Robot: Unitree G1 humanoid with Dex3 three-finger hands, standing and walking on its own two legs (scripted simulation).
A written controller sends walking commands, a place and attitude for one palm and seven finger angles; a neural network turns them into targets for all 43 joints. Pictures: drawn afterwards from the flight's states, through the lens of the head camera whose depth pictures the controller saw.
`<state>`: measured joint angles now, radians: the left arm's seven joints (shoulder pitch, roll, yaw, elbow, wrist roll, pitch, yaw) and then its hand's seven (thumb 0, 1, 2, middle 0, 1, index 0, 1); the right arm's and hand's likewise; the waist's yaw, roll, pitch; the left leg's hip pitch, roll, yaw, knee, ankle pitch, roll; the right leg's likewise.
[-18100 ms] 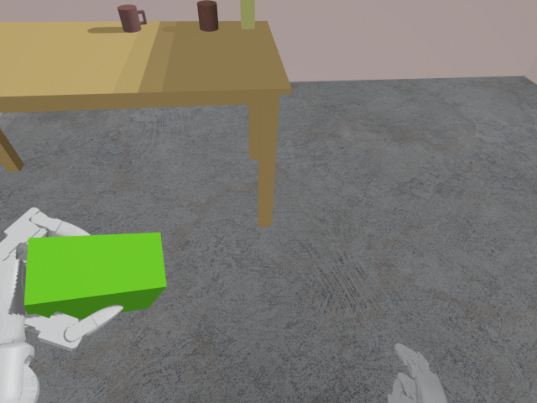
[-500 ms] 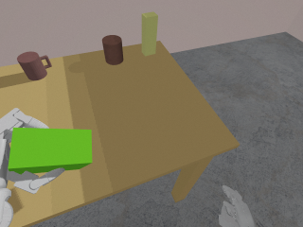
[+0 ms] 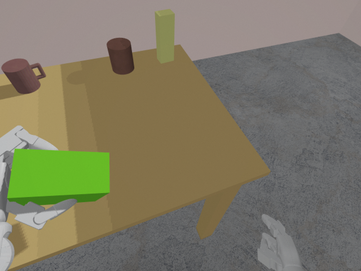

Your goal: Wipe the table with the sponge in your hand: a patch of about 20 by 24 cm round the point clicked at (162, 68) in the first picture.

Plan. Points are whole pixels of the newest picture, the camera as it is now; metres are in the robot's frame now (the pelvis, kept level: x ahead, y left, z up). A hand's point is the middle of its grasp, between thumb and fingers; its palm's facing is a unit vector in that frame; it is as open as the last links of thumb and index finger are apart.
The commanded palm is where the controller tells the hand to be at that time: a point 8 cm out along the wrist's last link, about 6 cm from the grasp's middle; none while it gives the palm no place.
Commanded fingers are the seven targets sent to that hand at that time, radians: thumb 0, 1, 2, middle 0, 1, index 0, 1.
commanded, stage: shuffle to correct the standing spot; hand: left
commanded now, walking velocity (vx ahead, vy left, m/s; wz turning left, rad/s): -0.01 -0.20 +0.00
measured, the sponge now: (76, 179) +0.24 +0.20 +0.13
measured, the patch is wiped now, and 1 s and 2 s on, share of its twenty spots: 0.00 0.00 0.00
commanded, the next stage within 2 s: none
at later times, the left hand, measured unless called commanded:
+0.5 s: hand (57, 181) +0.22 +0.22 +0.16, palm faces +0.30 -0.85 -0.43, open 10.6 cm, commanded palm +0.16 +0.26 +0.17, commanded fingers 0.00 0.10 1.30 -1.20 -1.60 -1.20 -1.60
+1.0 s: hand (41, 191) +0.20 +0.24 +0.15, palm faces +0.32 -0.86 -0.39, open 10.6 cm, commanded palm +0.14 +0.28 +0.17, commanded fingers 0.00 0.10 1.30 -1.20 -1.60 -1.20 -1.60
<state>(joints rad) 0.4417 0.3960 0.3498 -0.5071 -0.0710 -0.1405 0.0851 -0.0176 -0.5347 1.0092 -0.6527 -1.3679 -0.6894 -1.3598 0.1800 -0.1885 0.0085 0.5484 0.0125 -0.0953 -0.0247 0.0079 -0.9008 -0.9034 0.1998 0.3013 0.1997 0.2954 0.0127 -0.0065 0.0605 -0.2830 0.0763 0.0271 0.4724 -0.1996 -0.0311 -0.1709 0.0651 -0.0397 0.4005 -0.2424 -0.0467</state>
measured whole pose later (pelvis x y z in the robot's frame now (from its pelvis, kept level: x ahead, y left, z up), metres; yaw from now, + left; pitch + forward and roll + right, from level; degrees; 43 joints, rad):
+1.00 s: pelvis -0.01 -0.01 -0.01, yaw +1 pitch +0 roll -2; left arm 0.48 0.41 0.36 -0.56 -0.09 -0.13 0.09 -0.02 -0.54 1.01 -0.65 -1.37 -0.69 -1.36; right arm 0.20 -0.18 0.00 0.56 0.01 -0.08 -0.03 0.01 -0.90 -0.90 0.20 0.30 0.20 0.30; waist 0.00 -0.01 0.07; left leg -0.33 0.09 -0.01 0.56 -0.23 -0.04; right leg -0.20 0.08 -0.07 0.47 -0.27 -0.06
